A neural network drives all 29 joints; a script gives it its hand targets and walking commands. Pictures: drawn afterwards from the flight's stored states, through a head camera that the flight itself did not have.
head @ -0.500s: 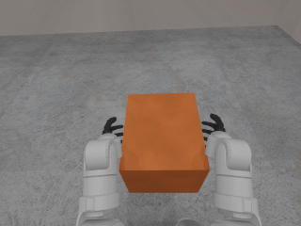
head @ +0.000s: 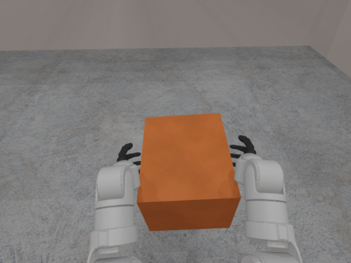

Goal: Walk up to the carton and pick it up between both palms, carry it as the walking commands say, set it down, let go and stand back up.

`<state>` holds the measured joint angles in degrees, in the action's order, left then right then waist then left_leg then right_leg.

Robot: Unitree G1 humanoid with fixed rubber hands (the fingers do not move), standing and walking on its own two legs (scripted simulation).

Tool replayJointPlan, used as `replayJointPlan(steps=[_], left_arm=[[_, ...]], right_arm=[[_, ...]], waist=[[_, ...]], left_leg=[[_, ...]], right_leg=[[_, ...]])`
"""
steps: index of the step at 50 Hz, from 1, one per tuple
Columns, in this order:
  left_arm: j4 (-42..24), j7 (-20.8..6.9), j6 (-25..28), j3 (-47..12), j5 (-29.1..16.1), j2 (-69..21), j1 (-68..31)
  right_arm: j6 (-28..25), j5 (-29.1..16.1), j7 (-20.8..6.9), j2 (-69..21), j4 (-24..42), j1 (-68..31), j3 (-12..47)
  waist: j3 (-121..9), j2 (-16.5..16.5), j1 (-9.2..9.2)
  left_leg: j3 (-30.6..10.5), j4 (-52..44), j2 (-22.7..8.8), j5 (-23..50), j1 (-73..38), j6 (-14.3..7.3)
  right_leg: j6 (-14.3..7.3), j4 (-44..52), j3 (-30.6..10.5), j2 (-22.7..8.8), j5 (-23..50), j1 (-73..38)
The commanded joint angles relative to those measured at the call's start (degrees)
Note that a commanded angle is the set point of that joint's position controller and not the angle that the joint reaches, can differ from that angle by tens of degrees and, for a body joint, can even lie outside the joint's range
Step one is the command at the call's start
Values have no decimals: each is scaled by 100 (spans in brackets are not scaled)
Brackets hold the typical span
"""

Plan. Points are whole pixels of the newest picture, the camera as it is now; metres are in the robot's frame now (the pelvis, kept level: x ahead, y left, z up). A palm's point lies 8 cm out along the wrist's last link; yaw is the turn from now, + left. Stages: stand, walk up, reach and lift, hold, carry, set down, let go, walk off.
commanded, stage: carry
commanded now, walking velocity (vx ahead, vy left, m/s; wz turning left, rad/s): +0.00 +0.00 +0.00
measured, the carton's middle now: (185, 170) +0.34 +0.00 +0.02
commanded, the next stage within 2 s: none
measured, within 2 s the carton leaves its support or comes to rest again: neither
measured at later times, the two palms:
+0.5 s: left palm (81, 196) +0.25 +0.23 +0.05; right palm (205, 178) +0.28 -0.04 +0.07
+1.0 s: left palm out of the picture +0.17 +0.43 +0.04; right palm (106, 182) +0.28 +0.18 +0.06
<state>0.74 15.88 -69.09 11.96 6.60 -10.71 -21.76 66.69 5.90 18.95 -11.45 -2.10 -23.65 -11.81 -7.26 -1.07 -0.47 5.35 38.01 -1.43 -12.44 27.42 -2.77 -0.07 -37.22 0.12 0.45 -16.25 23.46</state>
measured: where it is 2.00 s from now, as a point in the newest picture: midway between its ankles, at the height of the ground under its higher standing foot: outside the picture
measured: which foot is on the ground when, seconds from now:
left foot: down 0.00-0.62, up 0.64-0.82, down 0.84-1.00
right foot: down 0.00-0.42, up 0.44-0.60, down 0.62-0.88, up 0.90-1.00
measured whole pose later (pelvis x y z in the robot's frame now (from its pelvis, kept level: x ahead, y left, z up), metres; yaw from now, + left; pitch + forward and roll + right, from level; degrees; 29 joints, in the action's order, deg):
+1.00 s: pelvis -0.06 +0.19 -0.02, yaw +20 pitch +7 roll +1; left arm -11.3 14.8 -70.7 10.6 5.5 -9.9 -19.4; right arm 68.5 4.9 19.6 -11.7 7.4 -24.0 -7.9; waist -1.7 -2.0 -0.3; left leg 1.5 47.7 1.7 -22.8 31.4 -1.5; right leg 8.7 -63.4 2.5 -8.2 -35.5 34.3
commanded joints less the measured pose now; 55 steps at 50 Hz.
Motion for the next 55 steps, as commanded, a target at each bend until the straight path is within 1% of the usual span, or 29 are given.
replayJointPlan(steps=[1, 5, 8, 11, 14, 16, 19, 21, 22, 24, 28, 29, 30, 31, 32, 34, 35, 38, 40, 41, 42, 43, 44, 46, 50, 52, 53, 54, 55], left_arm=[[-29, -2450, 384, -3609, -2264, -5541, -3973], [-1174, -2414, 382, -4064, -2619, -5953, -4287], [-1146, -2368, 247, -4204, -2619, -5925, -4123], [-1241, -2361, 228, -4159, -2625, -5719, -3884], [-1367, -2339, 211, -4170, -2648, -5759, -4202], [-1332, -2322, 211, -4055, -2488, -5664, -4006], [-1391, -2317, 167, -4180, -2524, -5882, -3905], [-1156, -2247, 110, -4150, -2364, -5750, -3888], [-960, -2278, 62, -4182, -2397, -5802, -3935], [-1356, -2258, 102, -4353, -2641, -5847, -4261], [-1780, -2305, 157, -4437, -2851, -5906, -4362], [-1723, -2292, 202, -4301, -2673, -5845, -3955], [-1911, -2291, 296, -4200, -2566, -5780, -3811], [-1826, -2260, 370, -4040, -2554, -5955, -4006], [-2247, -2215, 436, -4099, -2561, -5976, -3722], [-2616, -2273, 420, -4149, -2595, -5931, -3801], [-2776, -2267, 364, -4238, -2659, -5927, -3961], [-2387, -2165, 103, -4206, -2327, -5550, -3222], [-1906, -2188, 31, -4086, -2121, -5423, -2663], [-1724, -2206, -5, -4046, -2067, -5396, -2504], [-1762, -2200, -23, -4112, -2058, -5427, -2510], [-1783, -2253, 1, -4135, -2152, -5665, -2680], [-1855, -2276, 10, -4160, -2280, -5469, -2912], [-1914, -2301, 47, -4490, -2511, -5832, -3507], [-2630, -2354, 86, -4709, -2939, -5793, -3988], [-2415, -2388, 24, -4647, -3003, -5952, -3953], [-2283, -2415, 16, -4473, -2898, -5815, -3547], [-2076, -2422, 10, -4286, -2795, -5631, -3515], [-2082, -2428, 109, -4128, -2733, -5692, -3248]], right_arm=[[-44, -2091, -2831, -5801, -289, -3258, 3407], [-2, -2840, -2877, -6207, 1060, -3941, 4181], [125, -2733, -2912, -6029, 885, -3651, 3962], [205, -2694, -2911, -5975, 959, -3599, 4020], [293, -2658, -2948, -6032, 735, -3454, 3981], [338, -2619, -2934, -5985, 678, -3518, 4025], [306, -2653, -2969, -5931, 972, -3386, 4107], [329, -2585, -3020, -5844, 706, -3174, 3882], [358, -2556, -3046, -5861, 596, -3064, 3819], [331, -2514, -2998, -5973, 773, -3328, 3887], [227, -2479, -2879, -6025, 1219, -3548, 3931], [204, -2572, -2885, -6030, 1428, -3690, 3978], [177, -2646, -2888, -6033, 1610, -3690, 4125], [225, -2725, -2884, -5831, 1631, -3925, 4179], [246, -2737, -2833, -6115, 2055, -3764, 4498], [106, -2718, -2675, -5885, 2461, -3758, 4445], [116, -2702, -2648, -5879, 2453, -3726, 4368], [308, -2676, -2658, -5732, 1930, -2932, 4264], [378, -2633, -2679, -5677, 1546, -2650, 4177], [406, -2591, -2733, -5736, 1295, -2612, 4204], [396, -2498, -2760, -5762, 1151, -2438, 4067], [347, -2468, -2791, -5859, 1041, -2477, 4003], [311, -2468, -2764, -5933, 863, -2218, 4006], [322, -2441, -2795, -5987, 1245, -2596, 4087], [164, -2305, -2668, -5896, 1811, -2607, 4052], [181, -2267, -2620, -5766, 1972, -2880, 4033], [181, -2317, -2581, -5793, 2024, -2836, 4148], [237, -2292, -2580, -5892, 1778, -2792, 4117], [195, -2383, -2604, -5727, 2238, -3034, 4277]], waist=[[-1869, -778, 56], [-2017, -71, 18], [-1936, 630, 53], [-2023, 242, 120], [-1951, -474, 131], [-1896, -1109, 116], [-2069, -379, -54], [-1923, 2024, -105], [-1766, 1758, -76], [-1864, 800, -16], [-2296, 1425, 141], [-2361, 1382, 256], [-2634, -93, 505], [-2799, -3003, 270], [-2306, -2659, 216], [-2376, -695, -86], [-2509, -416, -87], [-2475, -1333, 27], [-2545, -1439, 13], [-2806, -1045, -25], [-2919, 297, -89], [-2891, 2473, -22], [-2906, 2497, -74], [-2424, 1279, -111], [-2726, 1910, -93], [-2781, 1734, 92], [-2873, 896, 246], [-2875, -884, 190], [-2951, -2256, 141]], left_leg=[[-689, -4, -240, -741, 441, 239], [-729, -717, -373, 165, -1650, 72], [-1523, -1967, -857, -1546, -772, -255], [-1172, -1642, -622, -1300, -398, -127], [-808, -549, -150, -825, 63, 179], [-652, 606, 6, -940, -134, 201], [-1316, -15, -298, -708, -1273, 10], [-3414, -2225, -1455, -692, -1487, -397], [-3435, -2630, -1333, -2202, -1058, -257], [-2951, -2504, -1132, -1750, -1137, -112], [-1741, -2871, -315, -598, -732, 733], [-1267, -2777, -2, -191, 32, 1381], [-354, -942, 727, -606, 760, 2027], [-536, 2297, 518, -2270, 717, 1148], [-1402, 3680, -195, -1443, 1446, 846], [-1298, 3080, -414, -929, 1537, 631], [-937, 2359, -249, -946, 1322, 547], [-139, 546, 149, -1253, 374, 431], [527, -699, 427, -617, -634, 400], [-92, -880, 77, 451, -1352, 148], [-1326, -353, -528, 3422, -2620, -262], [-3046, -261, -1672, 7687, -3600, -868], [-2564, 91, -1431, 8345, -3581, -1084], [-2252, 18, -1141, 7220, -3267, -796], [-2184, 33, -905, 5912, -2780, -874], [-2051, 361, -708, 5244, -2279, -700], [-1690, 946, -426, 4188, -1214, -411], [-1053, 1898, 160, 1503, 440, -18], [-775, 3054, 538, -2275, 1427, 328]], right_leg=[[-680, 1799, -2192, -1790, 409, -1728], [-276, 1227, -641, -639, -250, -39], [-112, 337, -56, -141, -197, -517], [-102, 377, -40, -429, -267, -878], [-403, 1289, -1363, -1492, -1265, -943], [-524, 1359, -1523, -1985, -1357, -374], [-123, 116, -600, -1616, -970, 717], [520, -2303, 838, -110, -1607, 1667], [463, -2990, 502, -296, -1558, 1633], [423, -2948, 356, -495, -1107, 1406], [96, -118, 907, -51, -1007, -1006], [-40, 695, 1095, -20, -1179, -2302], [-546, 2734, -80, -1169, -1784, -3645], [-1063, 2292, -2480, -3436, -1135, -2713], [-1397, 2413, -2828, -3650, -588, -2031], [-696, 844, -892, -2878, 2664, -2411], [-476, 183, -115, -2492, 4152, -2597], [-212, -19, 422, -2135, 4929, -2581], [3, -631, 635, -2162, 4645, -2263], [339, -1387, 747, -2011, 3956, -1720], [746, -2380, 677, -1652, 2304, -264], [1063, -3080, 771, -631, -1792, 1559], [922, -3106, 360, -666, -2836, 1851], [906, -3270, 451, -583, -2505, 2025], [775, -1608, 555, -327, -1414, 1071], [556, -244, 292, -505, -388, 5], [253, 653, -140, -1111, 977, -1350], [-287, 947, -1685, -2630, 3683, -2610], [-1117, 826, -2624, -3306, 5493, -3212]])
